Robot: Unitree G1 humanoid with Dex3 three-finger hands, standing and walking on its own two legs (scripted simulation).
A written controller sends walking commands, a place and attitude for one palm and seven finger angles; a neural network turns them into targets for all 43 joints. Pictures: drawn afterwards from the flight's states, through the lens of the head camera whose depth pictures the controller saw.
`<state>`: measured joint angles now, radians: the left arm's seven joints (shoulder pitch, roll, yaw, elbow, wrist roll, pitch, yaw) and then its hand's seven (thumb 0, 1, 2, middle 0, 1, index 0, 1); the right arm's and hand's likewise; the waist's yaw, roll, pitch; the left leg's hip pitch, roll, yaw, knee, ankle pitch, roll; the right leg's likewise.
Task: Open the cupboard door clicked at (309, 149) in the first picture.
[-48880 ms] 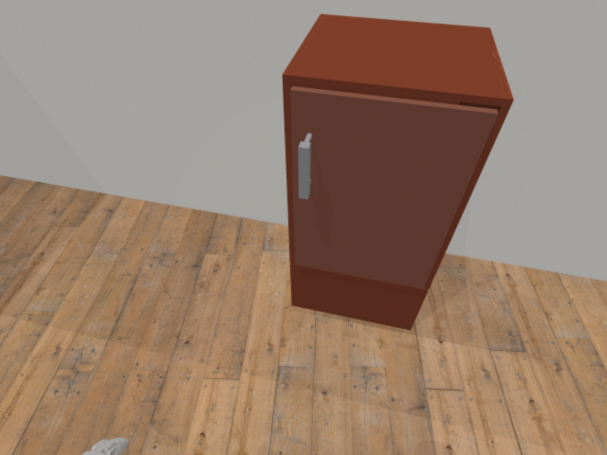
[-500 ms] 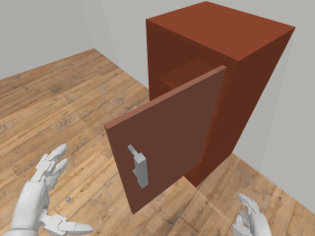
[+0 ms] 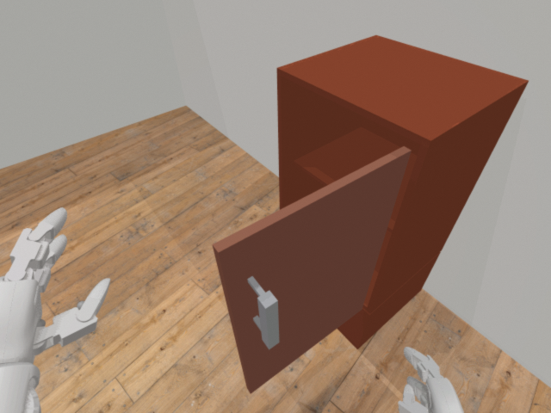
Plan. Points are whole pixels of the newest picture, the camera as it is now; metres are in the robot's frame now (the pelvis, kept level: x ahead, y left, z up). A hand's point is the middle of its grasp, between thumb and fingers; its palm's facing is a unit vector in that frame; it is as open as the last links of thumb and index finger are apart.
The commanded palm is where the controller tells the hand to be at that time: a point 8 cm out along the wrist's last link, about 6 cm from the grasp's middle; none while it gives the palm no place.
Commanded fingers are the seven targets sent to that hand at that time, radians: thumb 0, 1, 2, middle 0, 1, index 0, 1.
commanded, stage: draw the hand back to the body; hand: left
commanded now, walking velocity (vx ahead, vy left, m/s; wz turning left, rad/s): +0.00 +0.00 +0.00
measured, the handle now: (262, 312) +0.30 +0.07 -0.05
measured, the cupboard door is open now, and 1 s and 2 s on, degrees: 87 87 87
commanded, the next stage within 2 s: step back with the hand held close in 0.46 s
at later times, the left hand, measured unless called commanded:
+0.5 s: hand (89, 304) +0.18 +0.23 +0.16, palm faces +0.44 -0.80 -0.40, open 7.4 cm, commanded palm +0.13 +0.27 +0.17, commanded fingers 0.00 0.90 0.90 -0.20 -0.30 -0.20 -0.30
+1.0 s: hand (83, 314) +0.17 +0.23 +0.16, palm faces +0.34 -0.78 -0.52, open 7.4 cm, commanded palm +0.11 +0.28 +0.18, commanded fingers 0.00 0.90 0.90 -0.20 -0.30 -0.20 -0.30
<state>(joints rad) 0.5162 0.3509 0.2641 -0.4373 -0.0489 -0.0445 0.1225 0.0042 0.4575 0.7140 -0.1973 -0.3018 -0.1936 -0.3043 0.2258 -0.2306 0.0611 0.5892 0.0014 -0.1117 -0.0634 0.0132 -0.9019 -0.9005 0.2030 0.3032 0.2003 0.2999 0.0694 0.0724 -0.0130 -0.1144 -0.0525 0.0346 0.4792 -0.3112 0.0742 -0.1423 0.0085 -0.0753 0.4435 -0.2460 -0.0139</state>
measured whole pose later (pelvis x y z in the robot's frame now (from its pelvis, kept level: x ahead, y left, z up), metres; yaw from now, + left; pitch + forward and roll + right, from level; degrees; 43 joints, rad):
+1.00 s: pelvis -0.04 -0.02 +0.00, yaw -1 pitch +0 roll -1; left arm 0.57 0.44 0.40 -0.49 -0.05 -0.15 0.13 0.02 0.89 0.90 -0.22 -0.30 -0.22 -0.31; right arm 0.18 -0.25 -0.02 0.59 0.01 0.00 -0.09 0.01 -0.91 -0.90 0.20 0.30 0.20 0.30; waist -0.01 0.03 0.02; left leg -0.26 -0.03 0.05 0.50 -0.25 0.05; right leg -0.29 0.03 -0.07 0.45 -0.18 -0.05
